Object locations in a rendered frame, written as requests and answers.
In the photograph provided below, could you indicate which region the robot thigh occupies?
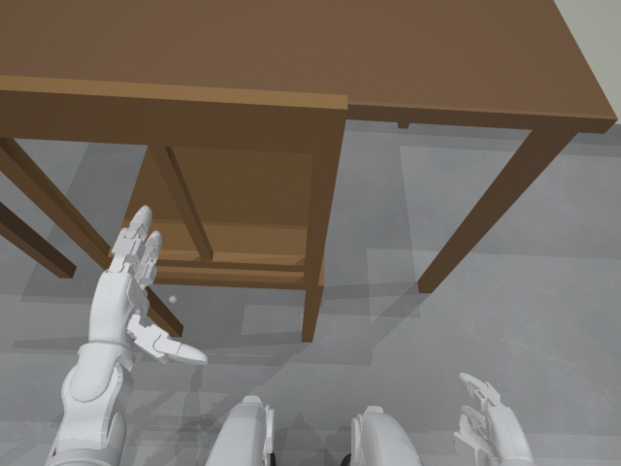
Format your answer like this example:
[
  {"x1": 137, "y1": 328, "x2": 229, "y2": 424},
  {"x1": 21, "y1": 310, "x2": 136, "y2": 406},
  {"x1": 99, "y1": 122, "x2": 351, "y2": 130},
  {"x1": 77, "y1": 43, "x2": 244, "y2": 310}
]
[
  {"x1": 205, "y1": 402, "x2": 275, "y2": 466},
  {"x1": 351, "y1": 413, "x2": 424, "y2": 466}
]

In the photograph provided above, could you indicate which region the left robot thigh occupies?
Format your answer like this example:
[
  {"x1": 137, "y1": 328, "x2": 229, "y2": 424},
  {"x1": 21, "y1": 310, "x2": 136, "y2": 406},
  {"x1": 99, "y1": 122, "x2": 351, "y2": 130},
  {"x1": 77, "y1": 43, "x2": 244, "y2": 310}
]
[{"x1": 205, "y1": 402, "x2": 275, "y2": 466}]

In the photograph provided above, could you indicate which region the left robot forearm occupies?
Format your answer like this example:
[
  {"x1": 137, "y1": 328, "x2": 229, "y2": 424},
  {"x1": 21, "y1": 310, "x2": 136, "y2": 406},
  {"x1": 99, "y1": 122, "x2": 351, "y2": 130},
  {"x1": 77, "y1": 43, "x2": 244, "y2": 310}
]
[{"x1": 45, "y1": 341, "x2": 136, "y2": 466}]

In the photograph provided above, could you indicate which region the table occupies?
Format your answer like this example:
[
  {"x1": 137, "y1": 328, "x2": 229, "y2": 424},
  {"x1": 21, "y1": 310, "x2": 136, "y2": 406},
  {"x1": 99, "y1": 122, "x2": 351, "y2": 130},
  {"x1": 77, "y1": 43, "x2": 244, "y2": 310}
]
[{"x1": 0, "y1": 0, "x2": 618, "y2": 293}]

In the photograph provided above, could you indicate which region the right robot hand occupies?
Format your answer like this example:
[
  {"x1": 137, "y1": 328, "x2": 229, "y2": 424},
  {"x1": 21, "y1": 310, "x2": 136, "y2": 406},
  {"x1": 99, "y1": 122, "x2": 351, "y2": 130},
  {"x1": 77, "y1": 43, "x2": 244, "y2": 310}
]
[{"x1": 454, "y1": 373, "x2": 534, "y2": 466}]

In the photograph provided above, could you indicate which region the left robot hand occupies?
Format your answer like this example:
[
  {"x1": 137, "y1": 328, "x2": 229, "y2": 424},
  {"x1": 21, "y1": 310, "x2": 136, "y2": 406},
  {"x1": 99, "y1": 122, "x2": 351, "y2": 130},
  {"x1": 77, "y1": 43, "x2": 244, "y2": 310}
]
[{"x1": 88, "y1": 205, "x2": 209, "y2": 365}]

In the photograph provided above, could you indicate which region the chair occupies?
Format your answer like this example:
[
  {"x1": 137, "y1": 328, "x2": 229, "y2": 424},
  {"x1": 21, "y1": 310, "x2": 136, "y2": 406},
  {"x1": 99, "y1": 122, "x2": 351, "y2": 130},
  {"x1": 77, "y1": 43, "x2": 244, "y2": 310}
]
[{"x1": 0, "y1": 75, "x2": 347, "y2": 342}]

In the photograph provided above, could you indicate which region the right robot thigh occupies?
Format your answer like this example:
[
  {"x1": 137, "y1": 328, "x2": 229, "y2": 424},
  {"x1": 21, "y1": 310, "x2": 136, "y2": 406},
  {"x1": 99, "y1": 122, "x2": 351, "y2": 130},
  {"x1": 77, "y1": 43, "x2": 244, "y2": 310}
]
[{"x1": 351, "y1": 413, "x2": 424, "y2": 466}]

